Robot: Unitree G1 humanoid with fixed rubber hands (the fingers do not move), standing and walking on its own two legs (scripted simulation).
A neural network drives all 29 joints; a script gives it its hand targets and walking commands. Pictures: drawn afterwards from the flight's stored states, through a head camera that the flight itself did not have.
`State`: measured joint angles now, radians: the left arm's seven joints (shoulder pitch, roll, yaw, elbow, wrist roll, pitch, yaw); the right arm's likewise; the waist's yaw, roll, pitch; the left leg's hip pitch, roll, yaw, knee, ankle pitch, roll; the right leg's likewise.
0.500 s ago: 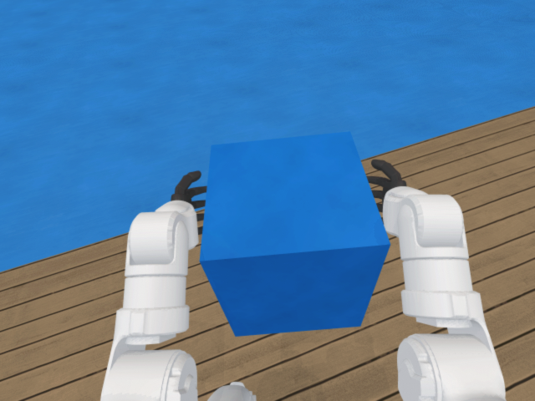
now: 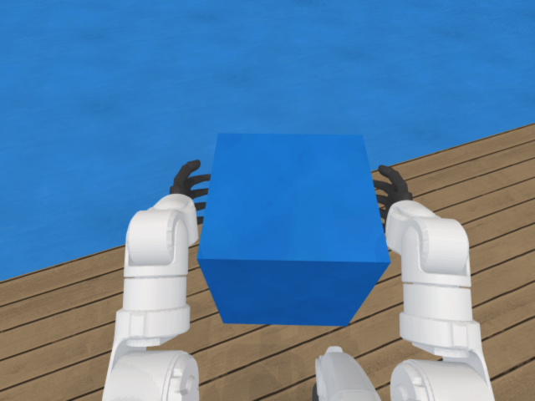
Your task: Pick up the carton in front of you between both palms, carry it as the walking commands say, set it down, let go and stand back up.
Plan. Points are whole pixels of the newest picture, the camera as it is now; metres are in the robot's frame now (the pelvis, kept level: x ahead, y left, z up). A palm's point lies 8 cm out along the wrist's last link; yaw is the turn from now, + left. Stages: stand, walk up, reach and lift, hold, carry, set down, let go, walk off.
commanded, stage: carry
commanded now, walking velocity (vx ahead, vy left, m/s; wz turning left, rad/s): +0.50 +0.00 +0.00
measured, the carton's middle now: (287, 237) +0.35 -0.02 +0.01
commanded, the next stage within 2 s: none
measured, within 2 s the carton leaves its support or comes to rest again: neither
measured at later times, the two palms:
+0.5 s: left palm (194, 89) +0.64 +0.14 +0.08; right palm (347, 82) +0.66 -0.16 +0.08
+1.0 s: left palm (199, 41) +0.94 +0.17 +0.01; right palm (314, 43) +0.92 -0.13 +0.01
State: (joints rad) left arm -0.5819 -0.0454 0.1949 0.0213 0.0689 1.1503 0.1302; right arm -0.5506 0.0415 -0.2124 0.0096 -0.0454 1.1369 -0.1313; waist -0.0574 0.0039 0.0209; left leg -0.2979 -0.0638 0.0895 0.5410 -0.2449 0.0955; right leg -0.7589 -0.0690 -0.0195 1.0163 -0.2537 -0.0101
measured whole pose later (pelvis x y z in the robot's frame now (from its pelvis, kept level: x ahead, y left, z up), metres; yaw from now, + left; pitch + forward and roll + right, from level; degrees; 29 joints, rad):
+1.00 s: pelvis +0.58 +0.03 -0.07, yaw -1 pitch +5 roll -1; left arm -0.58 -0.02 0.17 0.12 0.06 1.15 0.12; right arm -0.54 0.02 -0.19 0.10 -0.04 1.14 -0.13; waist -0.04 0.00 0.00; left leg -0.37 -0.06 0.11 0.56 -0.19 0.10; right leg -0.69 -0.05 -0.01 1.11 -0.35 -0.02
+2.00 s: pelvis +1.19 +0.04 -0.10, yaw -1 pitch +5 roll -1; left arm -0.60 -0.01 0.18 0.12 0.05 1.17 0.12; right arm -0.57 0.02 -0.18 0.09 -0.05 1.16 -0.13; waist -0.03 -0.01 0.00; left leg -0.37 -0.03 0.13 0.46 -0.18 0.10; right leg -0.58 -0.04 -0.02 1.14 -0.37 -0.01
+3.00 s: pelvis +1.81 +0.03 -0.09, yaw -1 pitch +4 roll -1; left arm -0.14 -0.13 0.10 -0.28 0.12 1.19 0.09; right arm -0.12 0.13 -0.10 -0.28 -0.10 1.18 -0.09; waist -0.02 -0.01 -0.12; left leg -0.21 0.04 0.21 0.32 -0.18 0.05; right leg -0.58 -0.11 -0.08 0.90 -0.23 0.02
